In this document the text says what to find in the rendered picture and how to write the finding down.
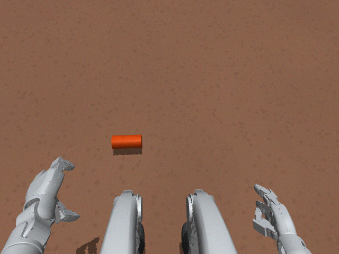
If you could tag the left robot hand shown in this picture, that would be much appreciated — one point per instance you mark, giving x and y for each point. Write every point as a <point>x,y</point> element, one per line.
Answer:
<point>49,182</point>

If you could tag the left robot arm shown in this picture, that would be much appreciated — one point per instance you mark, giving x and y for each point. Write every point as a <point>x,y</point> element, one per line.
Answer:
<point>33,226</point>

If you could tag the right robot arm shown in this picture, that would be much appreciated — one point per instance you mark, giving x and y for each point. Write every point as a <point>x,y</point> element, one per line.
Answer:
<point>291,244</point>

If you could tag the can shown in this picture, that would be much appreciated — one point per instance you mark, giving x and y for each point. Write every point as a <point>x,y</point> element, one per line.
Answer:
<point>126,141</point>

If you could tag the right robot hand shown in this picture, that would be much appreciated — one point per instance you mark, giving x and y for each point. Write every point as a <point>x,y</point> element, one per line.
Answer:
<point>278,220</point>

